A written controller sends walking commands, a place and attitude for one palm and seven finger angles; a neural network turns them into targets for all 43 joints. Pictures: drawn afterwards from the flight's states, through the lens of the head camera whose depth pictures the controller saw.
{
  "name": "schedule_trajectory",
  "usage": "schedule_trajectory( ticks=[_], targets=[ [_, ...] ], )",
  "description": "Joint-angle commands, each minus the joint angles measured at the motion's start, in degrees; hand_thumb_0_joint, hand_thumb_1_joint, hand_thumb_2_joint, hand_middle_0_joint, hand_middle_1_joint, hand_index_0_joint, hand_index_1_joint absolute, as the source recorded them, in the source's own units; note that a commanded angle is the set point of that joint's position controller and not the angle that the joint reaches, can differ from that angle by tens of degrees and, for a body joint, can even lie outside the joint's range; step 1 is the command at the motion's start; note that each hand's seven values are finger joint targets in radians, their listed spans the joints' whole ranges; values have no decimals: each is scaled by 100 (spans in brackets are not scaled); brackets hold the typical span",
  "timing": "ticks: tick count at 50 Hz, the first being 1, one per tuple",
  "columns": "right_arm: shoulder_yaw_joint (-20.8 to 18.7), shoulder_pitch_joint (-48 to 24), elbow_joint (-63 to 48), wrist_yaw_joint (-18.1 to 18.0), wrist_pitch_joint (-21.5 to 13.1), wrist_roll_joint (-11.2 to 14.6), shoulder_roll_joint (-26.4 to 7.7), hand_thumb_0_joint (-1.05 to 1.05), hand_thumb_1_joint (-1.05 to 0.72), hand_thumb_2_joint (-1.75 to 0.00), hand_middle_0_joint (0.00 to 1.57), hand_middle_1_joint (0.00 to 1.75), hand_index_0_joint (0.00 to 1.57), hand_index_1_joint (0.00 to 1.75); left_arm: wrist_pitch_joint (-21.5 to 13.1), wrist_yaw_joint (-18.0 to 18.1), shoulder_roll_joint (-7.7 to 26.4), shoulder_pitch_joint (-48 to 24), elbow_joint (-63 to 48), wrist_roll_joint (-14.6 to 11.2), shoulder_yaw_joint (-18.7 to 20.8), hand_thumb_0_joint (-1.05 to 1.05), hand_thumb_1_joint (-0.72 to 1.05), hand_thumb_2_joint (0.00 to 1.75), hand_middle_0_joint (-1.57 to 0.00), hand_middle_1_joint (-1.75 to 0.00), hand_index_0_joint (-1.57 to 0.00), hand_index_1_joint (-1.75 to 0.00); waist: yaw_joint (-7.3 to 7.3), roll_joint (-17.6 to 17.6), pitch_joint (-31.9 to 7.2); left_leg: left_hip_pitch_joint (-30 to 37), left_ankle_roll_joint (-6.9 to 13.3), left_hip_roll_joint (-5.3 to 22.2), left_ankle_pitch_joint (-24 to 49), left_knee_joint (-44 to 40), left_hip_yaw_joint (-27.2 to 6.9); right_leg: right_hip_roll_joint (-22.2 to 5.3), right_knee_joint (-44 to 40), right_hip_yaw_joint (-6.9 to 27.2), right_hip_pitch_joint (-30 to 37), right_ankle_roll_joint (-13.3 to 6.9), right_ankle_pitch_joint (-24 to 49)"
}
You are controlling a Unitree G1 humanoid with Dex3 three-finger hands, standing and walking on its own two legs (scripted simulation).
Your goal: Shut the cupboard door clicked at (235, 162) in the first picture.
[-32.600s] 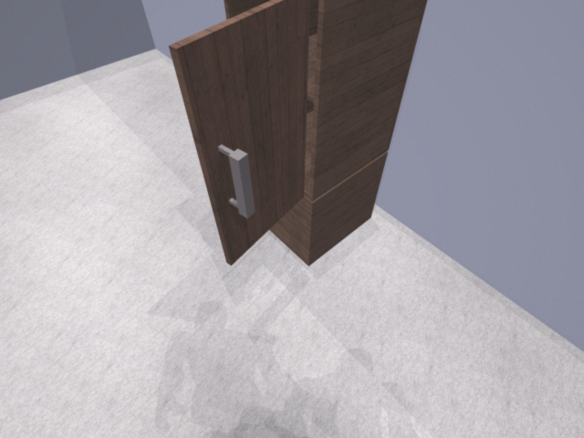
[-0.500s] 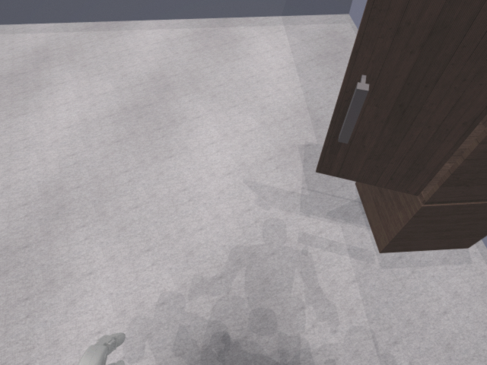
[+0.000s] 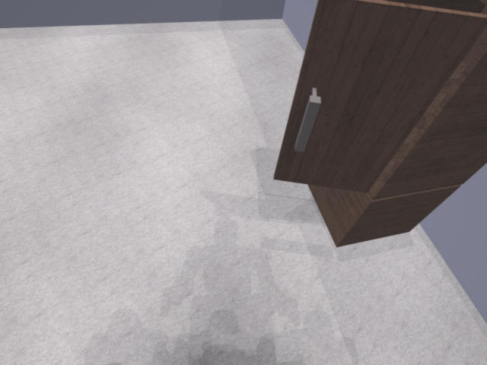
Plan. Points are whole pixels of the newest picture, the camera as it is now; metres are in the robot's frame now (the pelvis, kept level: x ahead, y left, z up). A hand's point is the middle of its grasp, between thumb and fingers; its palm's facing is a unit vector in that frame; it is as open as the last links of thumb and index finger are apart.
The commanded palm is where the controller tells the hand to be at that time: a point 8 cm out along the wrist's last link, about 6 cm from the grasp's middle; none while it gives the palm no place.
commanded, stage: take the last steps up to it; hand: left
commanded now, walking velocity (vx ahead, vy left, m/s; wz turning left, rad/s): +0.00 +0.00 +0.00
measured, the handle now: (306, 120) +0.70 -0.13 -0.05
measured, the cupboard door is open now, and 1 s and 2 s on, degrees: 69 69 69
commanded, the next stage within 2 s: come to a stop and stand still in 0.76 s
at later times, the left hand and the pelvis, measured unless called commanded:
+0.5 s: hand out of the picture +0.12 +0.16 -0.20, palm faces -0.09 -0.99 -0.15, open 7.4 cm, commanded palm none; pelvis +0.10 -0.03 -0.02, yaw -7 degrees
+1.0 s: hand (244, 246) +0.39 +0.01 -0.17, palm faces -0.25 -0.94 -0.22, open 7.4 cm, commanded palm none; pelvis +0.24 -0.14 -0.01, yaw -12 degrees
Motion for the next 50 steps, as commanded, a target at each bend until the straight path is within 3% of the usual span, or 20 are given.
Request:
schedule_trajectory(
  ticks=[1,7,9,10,15,21,22,23,24,25,27,30,34,40,43,44,45,46,47,50],
  targets=[
    [-393,420,-99,-96,-52,-7,-1228,0,-90,-90,20,30,20,30,-189,1,181,-174,-451,5,-22,0,90,90,-20,-30,-20,-30,-171,1224,-706,959,743,1307,3333,-744,-876,-68,-893,-221,107,20,134],
    [-514,238,19,-15,-23,25,-1311,0,-90,-90,20,30,20,30,-267,-118,445,501,-171,69,79,0,90,90,-20,-30,-20,-30,141,594,-514,-345,197,1090,-525,-308,-578,-33,-3244,-353,1889,-253,1065],
    [-356,-384,-351,45,-61,87,-734,0,-90,-90,20,30,20,30,-357,-27,1272,1108,27,101,234,0,90,90,-20,-30,-20,-30,565,-1577,-180,-2438,-343,-168,-2254,2007,314,-1907,-4511,2430,2764,-1326,38],
    [-379,-689,-457,34,-36,59,-902,0,-90,-90,20,30,20,30,-388,55,1189,1273,53,51,243,0,90,90,-20,-30,-20,-30,643,-1103,-68,-2677,-305,-51,-2024,2879,-238,-2189,-4608,2745,2448,-1747,-128],
    [-393,-320,-171,140,-133,21,-731,0,-90,-90,20,30,20,30,-562,99,710,476,-11,84,86,0,90,90,-20,-30,-20,-30,-7,-660,5,-1988,-388,110,-897,2596,-280,-1318,-4171,1087,1728,-1490,1649],
    [-377,579,94,44,-270,27,-748,0,-90,-90,20,30,20,30,-516,9,776,272,136,25,111,0,90,90,-20,-30,-20,-30,-444,-450,-218,191,-378,-197,403,246,222,-838,-3302,662,940,-1117,1918],
    [-430,1142,286,-2,-326,-6,-1019,0,-90,-90,20,30,20,30,-503,-4,572,321,122,-3,74,0,90,90,-20,-30,-20,-30,-662,225,-510,1297,-320,77,453,-281,-198,-572,-2265,534,381,-909,1907],
    [-579,1752,402,-57,-372,-130,-1679,0,-90,-90,20,30,20,30,-478,-60,202,637,56,-39,-1,0,90,90,-20,-30,-20,-30,-793,1891,-938,2317,251,1708,-152,-963,-2487,132,-524,-26,-851,-484,470],
    [-569,2023,419,-105,-330,-103,-1973,0,-90,-90,20,30,20,30,-481,-77,372,444,-139,30,-25,0,90,90,-20,-30,-20,-30,-852,1940,-962,2159,767,2702,-594,-1605,-3742,217,845,126,-1310,-409,-665],
    [-524,1772,387,-128,-319,-55,-1835,0,-90,-90,20,30,20,30,-461,-65,505,147,-165,103,-4,0,90,90,-20,-30,-20,-30,-714,1409,-656,1573,833,2702,-643,-1695,-3757,-102,1579,426,-1523,-411,-326],
    [-413,1026,196,-139,-343,-53,-1363,0,-90,-90,20,30,20,30,-435,-142,366,36,-76,129,52,0,90,90,-20,-30,-20,-30,-345,958,118,545,629,2259,-168,-1822,-2610,-452,1814,418,-1496,-280,580],
    [-343,838,248,-143,-429,-37,-1092,0,-90,-90,20,30,20,30,-319,-196,153,289,65,102,35,0,90,90,-20,-30,-20,-30,-118,874,-34,589,430,1715,1429,-1599,-996,-468,1264,187,-1163,-118,1143],
    [-392,906,377,-76,-383,-12,-1060,0,-90,-90,20,30,20,30,-249,-202,42,28,-21,88,-23,0,90,90,-20,-30,-20,-30,-116,954,-14,631,465,1539,1641,-1645,-222,-543,219,-81,-1157,4,1656],
    [-530,821,470,-11,-269,-27,-1149,0,-90,-90,20,30,20,30,-328,-202,159,-397,-210,86,-30,0,90,90,-20,-30,-20,-30,-187,1122,155,189,400,1554,1405,-1310,-41,-364,-1572,-488,-42,-77,1787],
    [-560,680,512,26,-215,17,-1190,0,-90,-90,20,30,20,30,-479,-153,450,680,127,90,36,0,90,90,-20,-30,-20,-30,308,635,-615,185,32,1091,1648,103,273,-110,-2729,-618,1682,-201,2127],
    [-486,795,505,80,-215,84,-837,0,-90,-90,20,30,20,30,-599,-56,879,1350,335,123,130,0,90,90,-20,-30,-20,-30,595,-449,-1086,-691,-194,506,681,1536,571,-969,-3044,289,2890,-428,2797],
    [-343,784,314,74,-176,132,-285,0,-90,-90,20,30,20,30,-653,57,1249,1672,471,90,171,0,90,90,-20,-30,-20,-30,556,-1592,-1182,-1472,-301,-284,-2217,2913,320,-2172,-3339,1636,3055,-906,4951],
    [-297,731,274,-1,-102,170,-295,0,-90,-90,20,30,20,30,-663,125,1112,1356,399,12,59,0,90,90,-20,-30,-20,-30,376,-699,-1085,-1269,-282,-52,-2239,3105,-501,-2355,-3312,1386,2480,-1117,6139],
    [-261,1073,442,-19,-73,175,-250,0,-90,-90,20,30,20,30,-717,201,1001,889,349,41,25,0,90,90,-20,-30,-20,-30,86,-1439,-1431,-1241,-329,-32,-1944,3336,-641,-2235,-3130,1542,2672,-1185,6784],
    [-300,797,589,-22,60,225,-444,0,-90,-90,20,30,20,30,-600,327,665,212,168,43,-46,0,90,90,-20,-30,-20,-30,-2,-836,-1195,-847,-353,-88,-1470,3000,-705,-1970,-3032,728,1999,-1184,6773]
  ],
)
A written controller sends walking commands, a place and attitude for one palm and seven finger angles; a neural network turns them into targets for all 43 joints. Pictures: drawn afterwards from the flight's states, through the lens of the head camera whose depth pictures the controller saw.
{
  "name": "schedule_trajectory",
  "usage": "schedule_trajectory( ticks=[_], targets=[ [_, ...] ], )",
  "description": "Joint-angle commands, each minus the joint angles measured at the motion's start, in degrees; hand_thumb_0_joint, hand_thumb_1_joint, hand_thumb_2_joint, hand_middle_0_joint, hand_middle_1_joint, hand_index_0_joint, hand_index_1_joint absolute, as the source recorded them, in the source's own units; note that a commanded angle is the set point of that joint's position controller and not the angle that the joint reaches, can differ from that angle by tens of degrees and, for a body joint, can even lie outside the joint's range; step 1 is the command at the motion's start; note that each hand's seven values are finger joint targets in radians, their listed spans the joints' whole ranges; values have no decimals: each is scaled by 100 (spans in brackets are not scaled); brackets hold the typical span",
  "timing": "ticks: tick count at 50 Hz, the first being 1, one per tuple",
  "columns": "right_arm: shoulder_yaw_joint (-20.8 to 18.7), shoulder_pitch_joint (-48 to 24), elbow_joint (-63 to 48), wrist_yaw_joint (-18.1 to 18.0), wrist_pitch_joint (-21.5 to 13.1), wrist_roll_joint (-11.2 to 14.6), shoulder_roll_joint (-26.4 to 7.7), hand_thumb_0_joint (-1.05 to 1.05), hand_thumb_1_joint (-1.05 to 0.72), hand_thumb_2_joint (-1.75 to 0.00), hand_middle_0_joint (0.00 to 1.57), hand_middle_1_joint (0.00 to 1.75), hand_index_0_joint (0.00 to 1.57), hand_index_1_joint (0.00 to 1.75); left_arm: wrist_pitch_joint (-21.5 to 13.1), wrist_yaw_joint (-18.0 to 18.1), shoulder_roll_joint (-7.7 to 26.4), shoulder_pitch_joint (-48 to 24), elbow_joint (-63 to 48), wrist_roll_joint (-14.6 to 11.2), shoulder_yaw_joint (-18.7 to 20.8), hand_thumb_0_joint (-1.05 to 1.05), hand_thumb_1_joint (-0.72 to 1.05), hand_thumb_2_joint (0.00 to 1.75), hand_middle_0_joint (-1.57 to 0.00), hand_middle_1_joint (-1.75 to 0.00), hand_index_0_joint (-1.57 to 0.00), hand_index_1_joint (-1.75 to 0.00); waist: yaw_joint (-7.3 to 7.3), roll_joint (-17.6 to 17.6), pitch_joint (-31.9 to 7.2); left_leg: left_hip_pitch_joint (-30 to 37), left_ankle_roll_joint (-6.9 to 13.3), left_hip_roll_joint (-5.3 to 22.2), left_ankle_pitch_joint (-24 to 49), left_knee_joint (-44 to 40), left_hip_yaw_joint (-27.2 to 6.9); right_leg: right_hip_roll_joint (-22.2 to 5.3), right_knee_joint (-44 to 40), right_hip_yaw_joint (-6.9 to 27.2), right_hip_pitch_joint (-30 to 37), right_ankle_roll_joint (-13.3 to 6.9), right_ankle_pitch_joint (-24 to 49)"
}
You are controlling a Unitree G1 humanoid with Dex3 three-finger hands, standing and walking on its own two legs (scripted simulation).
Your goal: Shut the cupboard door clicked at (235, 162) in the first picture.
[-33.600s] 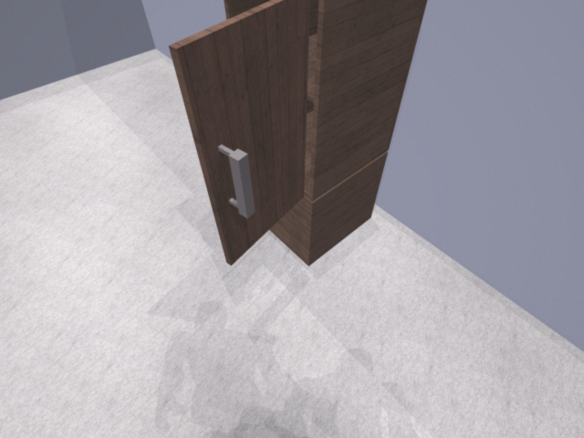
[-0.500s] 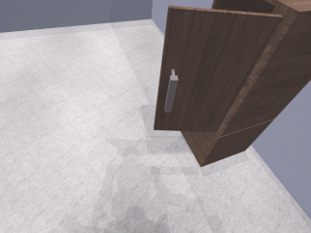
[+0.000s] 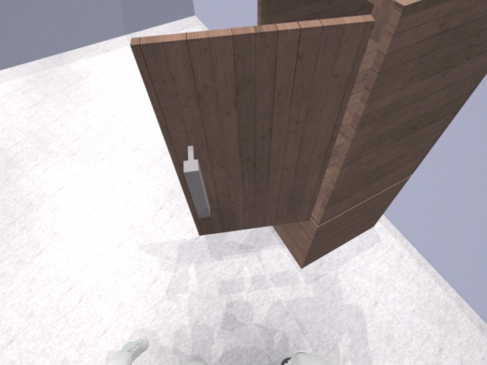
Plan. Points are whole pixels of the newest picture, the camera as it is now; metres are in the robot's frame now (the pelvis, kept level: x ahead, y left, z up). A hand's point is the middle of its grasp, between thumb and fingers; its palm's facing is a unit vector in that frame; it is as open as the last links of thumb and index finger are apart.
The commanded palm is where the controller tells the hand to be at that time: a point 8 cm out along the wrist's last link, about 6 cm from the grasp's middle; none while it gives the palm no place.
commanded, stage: come to a stop and stand still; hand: left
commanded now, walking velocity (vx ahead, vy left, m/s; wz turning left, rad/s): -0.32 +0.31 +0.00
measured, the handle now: (197, 183) +0.45 +0.10 -0.03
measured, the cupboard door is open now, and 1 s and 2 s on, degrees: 69 69 69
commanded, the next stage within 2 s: look again from close up in 1.90 s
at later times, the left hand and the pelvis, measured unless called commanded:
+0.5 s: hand out of the picture +0.03 +0.26 -0.17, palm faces +0.11 -0.97 -0.21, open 7.4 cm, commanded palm none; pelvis +0.01 +0.05 +0.02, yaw +2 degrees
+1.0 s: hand out of the picture -0.01 +0.17 -0.16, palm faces +0.02 -0.98 -0.19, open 7.3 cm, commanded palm none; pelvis -0.03 +0.00 +0.01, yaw +2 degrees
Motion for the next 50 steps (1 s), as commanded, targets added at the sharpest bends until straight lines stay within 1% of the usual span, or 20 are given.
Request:
schedule_trajectory(
  ticks=[1,6,10,12,14,15,16,17,19,21,25,32,36,38,40,41,42,44,45,50],
  targets=[
    [-22,231,-347,-30,41,48,-242,0,-90,-90,20,30,20,30,44,236,1064,590,-138,15,217,0,90,90,-20,-30,-20,-30,319,-1160,-1360,-506,13,-307,204,310,-210,-1724,-993,1104,1536,-1001,4981],
    [-108,-294,-679,58,214,-46,-301,0,-90,-90,20,30,20,30,108,297,1110,646,-175,28,332,0,90,90,-20,-30,-20,-30,395,-855,-1161,-880,-55,-500,625,476,-329,-1906,-1231,1162,1335,-1187,4204],
    [-130,-483,-909,102,178,-23,-259,0,-90,-90,20,30,20,30,148,283,1147,456,-301,93,357,0,90,90,-20,-30,-20,-30,362,-1309,-1099,-494,5,-481,618,-523,-310,-1806,-1227,1059,1085,-1161,3431],
    [-118,-411,-936,97,132,-16,-261,0,-90,-90,20,30,20,30,174,242,1206,462,-323,85,360,0,90,90,-20,-30,-20,-30,288,-1366,-1127,-105,38,-556,975,-1419,-144,-1627,-1095,1020,1022,-1013,3008],
    [-101,-46,-837,96,62,-30,-354,0,-90,-90,20,30,20,30,235,219,1172,419,-335,25,339,0,90,90,-20,-30,-20,-30,106,-1253,-1137,863,93,-521,2226,-2917,-57,-1280,-689,822,571,-569,1826],
    [-139,-68,-856,100,-6,-52,-606,0,-90,-90,20,30,20,30,281,202,917,600,-362,8,279,0,90,90,-20,-30,-20,-30,173,-336,-1223,1332,295,74,2864,-3339,-701,-795,-163,560,73,-243,547],
    [-167,-248,-1021,72,-43,-114,-1060,0,-90,-90,20,30,20,30,328,190,598,816,-423,-43,202,0,90,90,-20,-30,-20,-30,281,1179,-1106,932,853,1236,4166,-3743,-1814,-162,352,68,-111,145,-1177],
    [-154,-491,-1135,8,-19,-152,-1141,0,-90,-90,20,30,20,30,373,198,694,716,-441,-32,183,0,90,90,-20,-30,-20,-30,215,851,-818,316,1295,1556,4292,-3929,-1963,45,1219,358,-7,165,-2017],
    [-71,-658,-1085,-144,-81,-147,-985,0,-90,-90,20,30,20,30,458,194,784,701,-283,-5,224,0,90,90,-20,-30,-20,-30,302,918,-729,379,1161,1181,4760,-3850,-1681,165,2177,940,-216,160,-1671],
    [18,-763,-1075,-183,-128,-116,-785,0,-90,-90,20,30,20,30,413,151,808,963,-117,-31,228,0,90,90,-20,-30,-20,-30,414,357,-856,801,1187,1031,5081,-3666,-1340,187,2448,980,-331,219,-1318],
    [-7,-409,-840,-229,-135,-77,-769,0,-90,-90,20,30,20,30,433,95,833,950,-46,-35,216,0,90,90,-20,-30,-20,-30,261,203,-976,1391,1215,1106,4765,-3746,-1329,160,2295,918,-485,304,-1145],
    [-111,22,-464,-205,-105,-115,-801,0,-90,-90,20,30,20,30,489,42,614,737,-14,-8,163,0,90,90,-20,-30,-20,-30,76,482,-808,1226,1164,1055,2864,-4194,-1562,95,1397,641,-106,213,-1332],
    [-120,-74,-334,-135,-96,-118,-790,0,-90,-90,20,30,20,30,452,54,503,908,153,-38,102,0,90,90,-20,-30,-20,-30,188,646,-687,628,1062,823,1778,-4359,-1526,172,234,407,677,83,-1179],
    [-132,-136,-272,-117,-82,-83,-763,0,-90,-90,20,30,20,30,416,76,457,1267,351,-40,99,0,90,90,-20,-30,-20,-30,362,504,-696,176,868,619,1239,-4298,-1355,221,-712,269,1419,28,-401],
    [-92,-92,-202,-64,-72,-32,-434,0,-90,-90,20,30,20,30,337,137,652,1467,455,-20,118,0,90,90,-20,-30,-20,-30,429,27,-469,-484,492,146,868,-4016,-997,-138,-1580,736,2014,-136,-363],
    [-44,-45,-213,-43,-65,-21,-236,0,-90,-90,20,30,20,30,287,157,762,1400,461,-14,101,0,90,90,-20,-30,-20,-30,346,-356,-392,-442,281,-222,958,-3649,-642,-659,-1891,1327,1636,-382,-966],
    [11,2,-213,-13,-45,-29,-85,0,-90,-90,20,30,20,30,270,155,938,1237,425,-24,93,0,90,90,-20,-30,-20,-30,233,-515,-358,48,170,-489,1235,-3359,-337,-1028,-2173,1579,911,-551,-1551],
    [42,199,-56,5,-50,-88,-35,0,-90,-90,20,30,20,30,164,154,829,810,406,-49,31,0,90,90,-20,-30,-20,-30,89,-1293,-177,649,197,-483,1952,-3041,-208,-837,-2289,1500,100,-509,-1510],
    [52,299,10,5,-63,-77,-39,0,-90,-90,20,30,20,30,152,160,746,763,431,-53,3,0,90,90,-20,-30,-20,-30,65,-1391,-39,715,220,-419,2097,-3091,-248,-726,-2260,1335,40,-448,-1348],
    [94,486,243,-37,-129,-51,-83,0,-90,-90,20,30,20,30,155,187,515,1066,589,-90,-38,0,90,90,-20,-30,-20,-30,176,-580,22,614,251,-176,2426,-3455,-426,-360,-1881,1041,474,-242,-757]
  ],
)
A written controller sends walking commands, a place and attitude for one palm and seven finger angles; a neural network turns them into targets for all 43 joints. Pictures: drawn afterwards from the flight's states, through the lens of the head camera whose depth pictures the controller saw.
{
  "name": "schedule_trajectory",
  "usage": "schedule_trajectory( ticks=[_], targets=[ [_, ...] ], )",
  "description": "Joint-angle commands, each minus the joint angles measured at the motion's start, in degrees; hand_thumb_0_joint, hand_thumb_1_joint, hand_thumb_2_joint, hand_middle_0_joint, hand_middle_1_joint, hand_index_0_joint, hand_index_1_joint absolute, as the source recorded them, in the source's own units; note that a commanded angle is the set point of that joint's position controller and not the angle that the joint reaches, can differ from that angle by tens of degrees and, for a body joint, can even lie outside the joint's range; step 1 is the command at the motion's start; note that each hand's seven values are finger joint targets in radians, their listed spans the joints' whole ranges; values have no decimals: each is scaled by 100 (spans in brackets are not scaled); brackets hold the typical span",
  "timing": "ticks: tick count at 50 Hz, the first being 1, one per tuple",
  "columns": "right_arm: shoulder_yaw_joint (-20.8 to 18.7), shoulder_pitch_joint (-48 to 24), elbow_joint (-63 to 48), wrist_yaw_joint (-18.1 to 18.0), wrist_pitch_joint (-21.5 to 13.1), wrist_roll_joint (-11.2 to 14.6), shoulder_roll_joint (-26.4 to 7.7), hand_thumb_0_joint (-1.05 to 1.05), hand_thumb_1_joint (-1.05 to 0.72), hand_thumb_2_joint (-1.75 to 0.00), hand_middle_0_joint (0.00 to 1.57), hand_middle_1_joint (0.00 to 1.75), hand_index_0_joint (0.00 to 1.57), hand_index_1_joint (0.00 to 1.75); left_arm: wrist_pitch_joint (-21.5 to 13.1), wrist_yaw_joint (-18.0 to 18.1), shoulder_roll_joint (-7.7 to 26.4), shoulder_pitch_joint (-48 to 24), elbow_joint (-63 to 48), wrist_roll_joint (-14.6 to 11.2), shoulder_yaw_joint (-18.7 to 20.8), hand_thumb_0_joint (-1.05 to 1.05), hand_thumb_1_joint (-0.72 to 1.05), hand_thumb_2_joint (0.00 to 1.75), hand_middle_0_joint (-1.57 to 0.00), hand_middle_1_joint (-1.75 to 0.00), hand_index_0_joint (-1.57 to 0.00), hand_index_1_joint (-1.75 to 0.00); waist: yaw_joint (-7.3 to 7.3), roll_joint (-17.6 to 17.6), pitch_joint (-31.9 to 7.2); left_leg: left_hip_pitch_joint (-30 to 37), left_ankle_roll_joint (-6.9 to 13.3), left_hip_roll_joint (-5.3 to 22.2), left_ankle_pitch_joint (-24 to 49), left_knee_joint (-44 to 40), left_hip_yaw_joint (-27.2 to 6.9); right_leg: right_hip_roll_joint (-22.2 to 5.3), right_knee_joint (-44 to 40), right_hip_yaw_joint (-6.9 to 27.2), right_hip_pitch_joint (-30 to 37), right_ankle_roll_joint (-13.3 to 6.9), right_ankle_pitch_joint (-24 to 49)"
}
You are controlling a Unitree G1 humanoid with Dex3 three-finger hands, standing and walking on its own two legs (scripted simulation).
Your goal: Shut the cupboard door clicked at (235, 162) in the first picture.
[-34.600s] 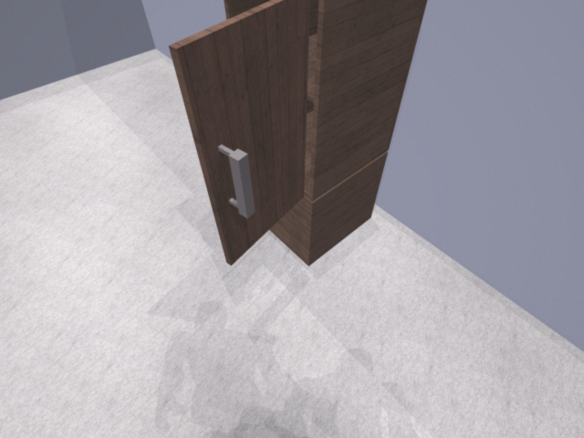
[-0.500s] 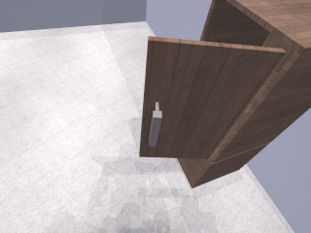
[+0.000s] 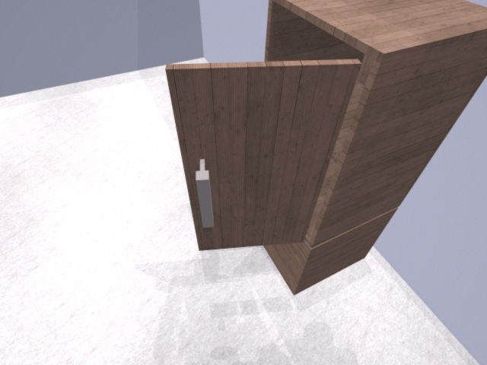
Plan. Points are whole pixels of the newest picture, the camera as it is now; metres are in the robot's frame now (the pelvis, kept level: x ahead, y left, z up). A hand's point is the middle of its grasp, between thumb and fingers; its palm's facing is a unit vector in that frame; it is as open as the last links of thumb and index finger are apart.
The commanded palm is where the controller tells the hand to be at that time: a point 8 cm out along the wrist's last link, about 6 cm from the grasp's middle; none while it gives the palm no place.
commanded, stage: come to a stop and stand still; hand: left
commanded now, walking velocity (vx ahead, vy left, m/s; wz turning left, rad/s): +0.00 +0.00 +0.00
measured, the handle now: (205, 194) +0.49 +0.09 -0.05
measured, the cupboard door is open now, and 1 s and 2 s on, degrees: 69 69 69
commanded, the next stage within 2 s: look again from close up in 0.90 s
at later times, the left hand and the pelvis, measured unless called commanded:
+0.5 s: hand out of the picture +0.00 +0.13 -0.18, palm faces +0.06 -0.99 -0.13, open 7.4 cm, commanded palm none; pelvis +0.03 -0.01 +0.00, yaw +0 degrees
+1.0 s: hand out of the picture +0.05 +0.16 -0.18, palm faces +0.04 -0.98 -0.19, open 7.4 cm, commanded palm none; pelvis +0.04 -0.01 +0.00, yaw +0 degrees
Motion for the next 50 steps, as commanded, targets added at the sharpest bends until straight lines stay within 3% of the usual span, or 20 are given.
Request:
schedule_trajectory(
  ticks=[1,9,17,22,35,49,50],
  targets=[
    [-36,190,-133,-73,-127,7,-401,0,-90,-90,20,30,20,30,-138,37,515,249,-165,-21,44,0,90,90,-20,-30,-20,-30,163,-217,593,345,40,279,124,-374,-375,-546,-931,548,-950,-279,-172],
    [-27,194,-69,-116,-139,14,-314,0,-90,-90,20,30,20,30,-164,63,348,544,-67,-25,36,0,90,90,-20,-30,-20,-30,189,-164,446,477,51,301,209,-321,-358,-516,-877,503,-803,-268,106],
    [-29,14,-108,-153,-193,34,-324,0,-90,-90,20,30,20,30,-194,88,232,747,-8,-3,35,0,90,90,-20,-30,-20,-30,226,-80,290,639,107,385,750,-220,-384,-497,-702,407,-519,-244,1038],
    [-20,-107,-129,-163,-188,40,-360,0,-90,-90,20,30,20,30,-186,93,262,765,15,10,37,0,90,90,-20,-30,-20,-30,230,-63,357,673,111,386,854,-208,-378,-500,-678,365,-457,-222,1240],
    [-11,-317,-205,-176,-208,39,-509,0,-90,-90,20,30,20,30,-196,104,402,746,-30,20,51,0,90,90,-20,-30,-20,-30,270,-107,106,885,116,416,1434,-71,-309,-554,-596,276,-77,-191,2118],
    [5,-306,-189,-159,-202,33,-583,0,-90,-90,20,30,20,30,-174,102,526,601,-80,-1,48,0,90,90,-20,-30,-20,-30,273,-116,173,855,113,391,1429,-187,-356,-560,-632,239,73,-175,1948],
    [-37,-685,-864,-61,-304,1,-953,0,-90,-90,20,30,20,30,-329,141,1526,506,-669,108,-2,0,90,90,-20,-30,-20,-30,259,469,616,726,222,161,1600,82,-529,-515,-370,129,-463,-225,2280]
  ],
)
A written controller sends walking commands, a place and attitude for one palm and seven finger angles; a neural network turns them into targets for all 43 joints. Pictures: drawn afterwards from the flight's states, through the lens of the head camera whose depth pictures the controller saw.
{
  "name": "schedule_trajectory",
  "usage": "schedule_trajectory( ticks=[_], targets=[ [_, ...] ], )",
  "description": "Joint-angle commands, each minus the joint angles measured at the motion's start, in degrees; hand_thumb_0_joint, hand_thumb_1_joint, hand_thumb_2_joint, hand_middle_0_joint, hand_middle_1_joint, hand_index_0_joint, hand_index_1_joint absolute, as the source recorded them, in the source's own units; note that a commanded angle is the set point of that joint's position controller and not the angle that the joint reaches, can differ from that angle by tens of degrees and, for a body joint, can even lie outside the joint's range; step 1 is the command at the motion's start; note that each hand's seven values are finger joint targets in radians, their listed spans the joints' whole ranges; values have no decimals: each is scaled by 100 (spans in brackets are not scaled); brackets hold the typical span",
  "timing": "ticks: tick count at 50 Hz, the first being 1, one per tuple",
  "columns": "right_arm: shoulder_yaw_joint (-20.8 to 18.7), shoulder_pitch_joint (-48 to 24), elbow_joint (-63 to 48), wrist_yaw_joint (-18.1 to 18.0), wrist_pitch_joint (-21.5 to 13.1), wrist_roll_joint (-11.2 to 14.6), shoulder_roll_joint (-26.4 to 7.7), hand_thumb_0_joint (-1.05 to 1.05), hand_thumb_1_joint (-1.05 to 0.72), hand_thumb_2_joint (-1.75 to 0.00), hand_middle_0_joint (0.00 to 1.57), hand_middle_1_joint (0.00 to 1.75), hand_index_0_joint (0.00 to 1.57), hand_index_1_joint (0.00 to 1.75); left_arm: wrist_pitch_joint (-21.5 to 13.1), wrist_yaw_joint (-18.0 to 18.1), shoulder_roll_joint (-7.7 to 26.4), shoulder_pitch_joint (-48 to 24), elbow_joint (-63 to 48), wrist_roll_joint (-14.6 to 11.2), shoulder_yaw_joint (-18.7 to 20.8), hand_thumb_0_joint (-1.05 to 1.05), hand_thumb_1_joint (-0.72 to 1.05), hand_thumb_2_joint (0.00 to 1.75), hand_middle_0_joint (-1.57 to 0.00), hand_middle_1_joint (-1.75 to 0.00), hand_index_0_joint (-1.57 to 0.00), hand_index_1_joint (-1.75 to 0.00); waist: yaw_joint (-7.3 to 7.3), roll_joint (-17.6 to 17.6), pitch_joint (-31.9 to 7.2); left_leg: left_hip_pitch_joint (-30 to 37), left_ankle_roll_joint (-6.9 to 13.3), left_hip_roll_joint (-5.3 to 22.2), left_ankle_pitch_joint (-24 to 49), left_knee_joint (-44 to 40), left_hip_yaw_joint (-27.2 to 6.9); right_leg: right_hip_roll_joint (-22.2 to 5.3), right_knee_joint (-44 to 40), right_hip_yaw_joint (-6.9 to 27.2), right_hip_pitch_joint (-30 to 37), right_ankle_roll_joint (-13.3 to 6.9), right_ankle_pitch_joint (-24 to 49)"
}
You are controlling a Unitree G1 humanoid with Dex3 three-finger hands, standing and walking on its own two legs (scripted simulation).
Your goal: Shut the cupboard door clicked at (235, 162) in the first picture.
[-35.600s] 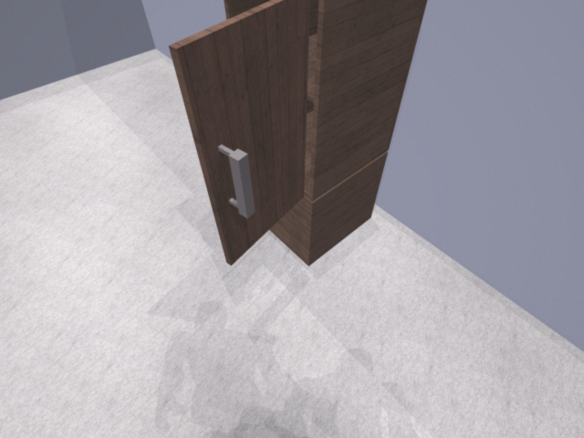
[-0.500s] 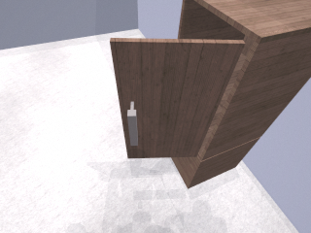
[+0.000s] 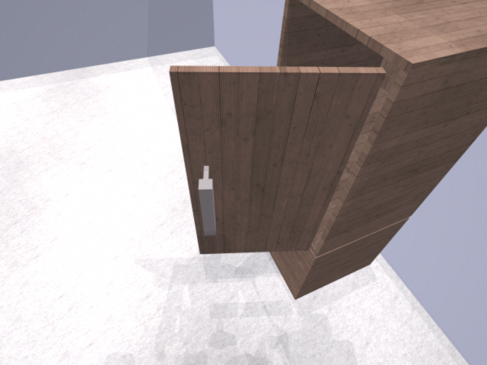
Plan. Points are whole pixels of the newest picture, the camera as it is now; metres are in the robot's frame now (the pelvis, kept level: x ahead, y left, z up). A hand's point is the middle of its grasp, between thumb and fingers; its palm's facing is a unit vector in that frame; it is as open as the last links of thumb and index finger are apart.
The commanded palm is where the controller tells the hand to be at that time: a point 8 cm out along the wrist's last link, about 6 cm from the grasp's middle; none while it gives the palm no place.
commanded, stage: look again from close up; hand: left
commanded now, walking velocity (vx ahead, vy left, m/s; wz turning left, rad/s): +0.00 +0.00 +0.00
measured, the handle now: (208, 201) +0.44 +0.10 -0.05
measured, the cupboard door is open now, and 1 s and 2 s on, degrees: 69 69 69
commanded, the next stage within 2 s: shuffle to correct the standing spot in 0.54 s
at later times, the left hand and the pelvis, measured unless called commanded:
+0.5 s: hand out of the picture +0.00 +0.26 -0.18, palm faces +0.01 -0.96 -0.28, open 7.4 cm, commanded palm none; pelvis -0.05 +0.04 -0.01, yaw +0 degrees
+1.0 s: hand out of the picture -0.14 +0.20 -0.18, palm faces +0.08 -0.98 -0.18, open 7.4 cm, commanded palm none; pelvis -0.07 +0.02 -0.01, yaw +3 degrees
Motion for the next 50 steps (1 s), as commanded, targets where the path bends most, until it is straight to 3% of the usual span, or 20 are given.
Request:
schedule_trajectory(
  ticks=[1,2,3,5,6,8,10,11,13,15,19,24,32,35,38,40,44,45,48,50],
  targets=[
    [-359,44,-897,25,-251,-70,-1175,0,-90,-90,20,30,20,30,-226,82,1236,406,-758,91,170,0,90,90,-20,-30,-20,-30,17,866,-66,271,286,359,2232,470,-382,-597,363,239,-1009,-151,1991],
    [-319,70,-894,12,-243,-64,-893,0,-90,-90,20,30,20,30,-250,98,1055,481,-774,48,119,0,90,90,-20,-30,-20,-30,46,712,-667,431,340,347,2468,719,-439,-613,419,288,-822,-207,2487],
    [-318,141,-961,0,-236,-43,-807,0,-90,-90,20,30,20,30,-263,107,975,553,-809,57,138,0,90,90,-20,-30,-20,-30,38,344,-870,330,343,323,2392,883,-423,-649,493,320,-740,-224,2944],
    [-276,122,-1092,14,-208,-60,-761,0,-90,-90,20,30,20,30,-268,118,961,669,-873,65,127,0,90,90,-20,-30,-20,-30,94,-426,-801,-99,337,211,1980,1051,-269,-740,650,397,-507,-227,4044],
    [-307,35,-1131,20,-178,-55,-777,0,-90,-90,20,30,20,30,-247,119,1008,640,-909,56,169,0,90,90,-20,-30,-20,-30,85,-696,-580,-357,324,148,1404,1036,-224,-791,668,385,-556,-232,4138],
    [-354,-45,-1189,16,-135,-48,-855,0,-90,-90,20,30,20,30,-194,108,1098,516,-1068,73,211,0,90,90,-20,-30,-20,-30,52,-555,-387,-437,329,114,1179,935,-203,-751,722,435,-730,-269,3694],
    [-346,-33,-1178,29,-134,-60,-880,0,-90,-90,20,30,20,30,-161,100,1081,517,-1177,87,180,0,90,90,-20,-30,-20,-30,70,-5,-545,-94,369,202,1846,890,-219,-639,838,377,-870,-238,3188],
    [-373,-104,-1191,32,-115,-41,-967,0,-90,-90,20,30,20,30,-138,93,1176,469,-1219,73,194,0,90,90,-20,-30,-20,-30,48,138,-461,-32,383,252,1845,867,-296,-571,783,353,-1055,-203,2640],
    [-413,-243,-1227,41,-95,-37,-1151,0,-90,-90,20,30,20,30,-108,72,1261,298,-1272,86,205,0,90,90,-20,-30,-20,-30,31,205,-281,-57,431,362,1674,698,-461,-453,687,320,-1318,-161,1689],
    [-384,-316,-1235,66,-101,-45,-1189,0,-90,-90,20,30,20,30,-93,53,1203,310,-1291,98,157,0,90,90,-20,-30,-20,-30,80,259,-296,-66,494,436,1570,544,-566,-382,609,284,-1295,-138,1199],
    [-402,-585,-1305,103,-90,-40,-1411,0,-90,-90,20,30,20,30,-73,-7,1396,121,-1256,106,160,0,90,90,-20,-30,-20,-30,58,323,-31,-344,479,421,202,26,-748,-346,408,299,-1490,-114,248],
    [-385,-633,-1292,147,-82,-48,-1532,0,-90,-90,20,30,20,30,-74,-56,1474,100,-1175,117,127,0,90,90,-20,-30,-20,-30,51,421,-82,-391,449,431,-759,-424,-891,-367,285,269,-1504,-106,-59],
    [-338,-551,-1068,174,-74,-21,-1548,0,-90,-90,20,30,20,30,-81,-81,1475,280,-910,121,70,0,90,90,-20,-30,-20,-30,64,291,-119,-386,402,430,-1014,-696,-935,-453,93,255,-1426,-80,-79],
    [-246,-290,-856,172,8,-41,-1181,0,-90,-90,20,30,20,30,-2,-70,994,731,-638,113,-37,0,90,90,-20,-30,-20,-30,57,434,-250,-331,388,558,-1666,-979,-1118,-323,257,-65,-1361,34,-396],
    [-337,-225,-774,124,93,-65,-1350,0,-90,-90,20,30,20,30,88,-97,934,1006,-514,157,-7,0,90,90,-20,-30,-20,-30,82,650,50,-723,502,769,-2438,-1348,-1481,-163,579,-300,-1407,21,-559],
    [-386,-129,-738,84,120,-73,-1365,0,-90,-90,20,30,20,30,118,-119,908,1199,-488,167,24,0,90,90,-20,-30,-20,-30,122,530,63,-823,561,813,-2356,-1337,-1538,-130,560,-334,-1320,-32,-476],
    [-453,13,-679,28,146,-83,-1179,0,-90,-90,20,30,20,30,153,-136,808,1505,-486,154,99,0,90,90,-20,-30,-20,-30,127,475,34,-1017,406,540,-1951,-875,-1110,-222,137,-198,-1178,-149,-551],
    [-439,42,-670,22,149,-80,-1055,0,-90,-90,20,30,20,30,148,-129,855,1548,-494,144,120,0,90,90,-20,-30,-20,-30,148,172,105,-1127,363,398,-1708,-559,-905,-323,-86,-66,-1180,-213,-686],
    [-399,320,-655,8,124,-85,-657,0,-90,-90,20,30,20,30,151,-97,870,1369,-590,125,172,0,90,90,-20,-30,-20,-30,-30,-395,160,-1070,268,-39,-1051,750,-113,-769,-400,401,-1713,-526,-1245],
    [-385,588,-595,-15,84,-76,-528,0,-90,-90,20,30,20,30,140,-92,768,1122,-660,113,155,0,90,90,-20,-30,-20,-30,-182,-349,141,-716,306,18,-767,996,4,-792,-170,277,-2059,-593,-972]
  ],
)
